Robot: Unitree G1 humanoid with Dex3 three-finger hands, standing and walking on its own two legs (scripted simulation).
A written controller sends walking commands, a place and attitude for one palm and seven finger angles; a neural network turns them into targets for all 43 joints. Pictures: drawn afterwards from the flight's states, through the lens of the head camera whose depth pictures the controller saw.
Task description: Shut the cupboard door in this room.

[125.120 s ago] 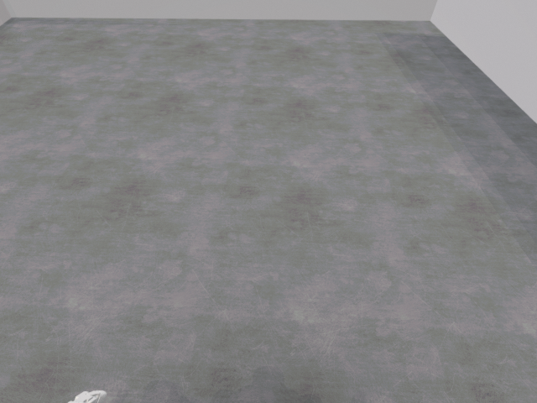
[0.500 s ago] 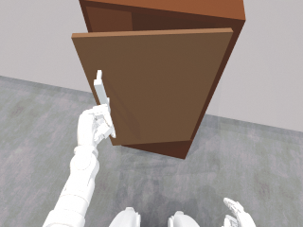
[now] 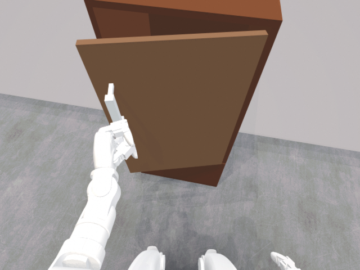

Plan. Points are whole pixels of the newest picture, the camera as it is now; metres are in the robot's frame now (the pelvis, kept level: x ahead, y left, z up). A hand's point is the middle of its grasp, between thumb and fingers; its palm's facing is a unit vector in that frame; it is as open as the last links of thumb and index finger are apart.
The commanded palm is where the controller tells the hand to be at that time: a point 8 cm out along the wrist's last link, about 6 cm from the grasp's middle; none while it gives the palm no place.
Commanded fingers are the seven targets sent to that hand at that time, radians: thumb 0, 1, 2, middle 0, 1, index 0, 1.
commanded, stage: push the door shut along its arc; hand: left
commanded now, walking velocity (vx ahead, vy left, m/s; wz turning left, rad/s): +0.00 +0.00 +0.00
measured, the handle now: (116, 111) +0.48 +0.17 +0.04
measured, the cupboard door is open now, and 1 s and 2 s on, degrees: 17 5 0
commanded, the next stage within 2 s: pull the fist back off the door in 1.92 s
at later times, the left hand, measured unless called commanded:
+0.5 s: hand (129, 126) +0.43 +0.13 +0.04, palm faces +0.03 -1.00 -0.04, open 3.1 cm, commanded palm +0.42 +0.17 +0.05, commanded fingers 0.00 0.90 0.90 -1.30 -1.50 -1.30 -1.50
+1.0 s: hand (142, 108) +0.49 +0.11 +0.04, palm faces -0.13 -0.99 -0.05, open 3.1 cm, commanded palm +0.49 +0.15 +0.05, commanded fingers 0.00 0.90 0.90 -1.30 -1.50 -1.30 -1.50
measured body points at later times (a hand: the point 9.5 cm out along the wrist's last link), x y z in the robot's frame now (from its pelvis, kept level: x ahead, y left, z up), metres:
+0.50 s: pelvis +0.00 +0.00 -0.01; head +0.09 +0.00 +0.43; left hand +0.42 +0.19 +0.05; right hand +0.08 -0.26 -0.13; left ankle +0.03 +0.09 -0.66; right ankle +0.02 -0.08 -0.66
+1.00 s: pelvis -0.01 +0.01 -0.02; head +0.12 +0.02 +0.41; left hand +0.49 +0.16 +0.05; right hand +0.01 -0.25 -0.14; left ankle +0.03 +0.09 -0.66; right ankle +0.02 -0.08 -0.66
